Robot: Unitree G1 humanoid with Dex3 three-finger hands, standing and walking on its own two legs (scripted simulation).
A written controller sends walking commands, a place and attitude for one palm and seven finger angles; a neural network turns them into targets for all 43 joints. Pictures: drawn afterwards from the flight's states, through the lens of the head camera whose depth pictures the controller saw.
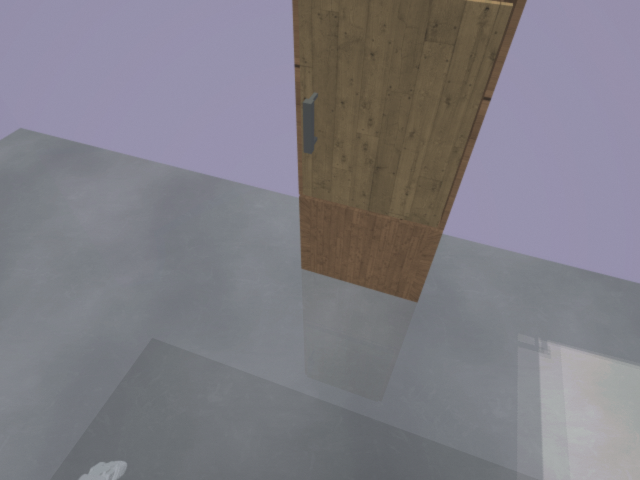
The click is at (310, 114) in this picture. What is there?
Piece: cupboard door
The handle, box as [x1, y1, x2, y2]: [303, 92, 317, 153]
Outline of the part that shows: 314,92 308,99 306,98 303,101 303,144 304,152 311,153 313,150 313,145 316,140 316,137 313,135 313,101 317,96 317,93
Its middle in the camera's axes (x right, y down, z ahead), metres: -0.03 -0.30 +1.01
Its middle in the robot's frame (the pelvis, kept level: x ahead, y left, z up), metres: +0.96 +0.08 -0.06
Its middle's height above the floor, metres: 0.71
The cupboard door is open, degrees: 0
